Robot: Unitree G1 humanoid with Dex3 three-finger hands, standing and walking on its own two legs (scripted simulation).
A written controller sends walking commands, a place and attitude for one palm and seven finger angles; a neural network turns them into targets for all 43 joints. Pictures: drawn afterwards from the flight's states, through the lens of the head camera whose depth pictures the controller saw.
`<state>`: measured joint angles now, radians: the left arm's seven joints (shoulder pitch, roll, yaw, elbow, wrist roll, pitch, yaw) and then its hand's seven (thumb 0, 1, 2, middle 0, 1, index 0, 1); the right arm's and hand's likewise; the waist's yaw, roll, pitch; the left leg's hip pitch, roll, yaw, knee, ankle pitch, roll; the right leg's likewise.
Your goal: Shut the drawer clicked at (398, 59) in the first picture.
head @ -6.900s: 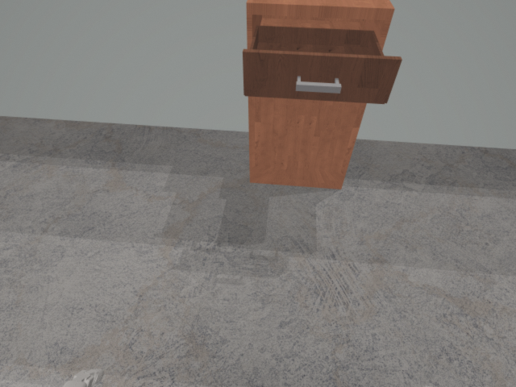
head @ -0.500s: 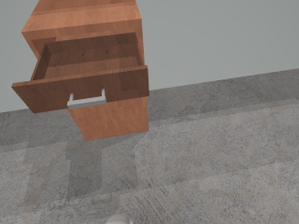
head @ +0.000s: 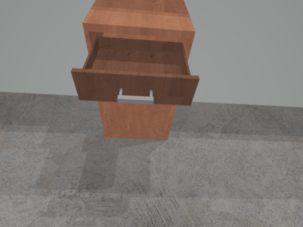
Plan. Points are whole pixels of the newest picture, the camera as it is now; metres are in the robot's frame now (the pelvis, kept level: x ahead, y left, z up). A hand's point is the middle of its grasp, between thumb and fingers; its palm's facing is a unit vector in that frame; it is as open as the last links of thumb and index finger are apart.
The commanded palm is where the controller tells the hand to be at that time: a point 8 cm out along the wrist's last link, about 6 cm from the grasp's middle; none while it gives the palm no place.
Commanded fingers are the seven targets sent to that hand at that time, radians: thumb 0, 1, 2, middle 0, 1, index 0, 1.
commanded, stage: take the last steps up to it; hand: left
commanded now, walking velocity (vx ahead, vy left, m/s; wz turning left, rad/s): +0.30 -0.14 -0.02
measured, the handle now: (135, 95) +0.55 +0.10 +0.01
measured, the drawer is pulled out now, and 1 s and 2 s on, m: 0.30 0.30 0.30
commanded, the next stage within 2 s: come to a stop and stand still in 0.94 s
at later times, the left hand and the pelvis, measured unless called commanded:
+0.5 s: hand out of the picture +0.07 +0.07 -0.16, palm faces +0.07 -0.97 -0.23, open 7.3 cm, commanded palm none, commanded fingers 0.00 0.90 0.90 -0.20 -0.30 -0.20 -0.30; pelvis +0.05 -0.11 +0.00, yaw +1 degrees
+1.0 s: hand out of the picture +0.03 -0.03 -0.16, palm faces +0.20 -0.97 -0.15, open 7.4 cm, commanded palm none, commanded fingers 0.00 0.90 0.90 -0.20 -0.30 -0.20 -0.30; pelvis +0.22 -0.13 -0.02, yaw +0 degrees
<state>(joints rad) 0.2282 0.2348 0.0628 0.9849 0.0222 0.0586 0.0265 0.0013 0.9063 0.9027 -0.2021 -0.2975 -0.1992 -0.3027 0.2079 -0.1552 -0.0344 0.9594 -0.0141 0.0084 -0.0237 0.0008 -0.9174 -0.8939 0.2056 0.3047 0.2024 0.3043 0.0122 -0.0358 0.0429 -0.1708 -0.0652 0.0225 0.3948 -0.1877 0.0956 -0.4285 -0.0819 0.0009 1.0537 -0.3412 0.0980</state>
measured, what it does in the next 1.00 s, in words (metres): walks ahead: right foot, then left foot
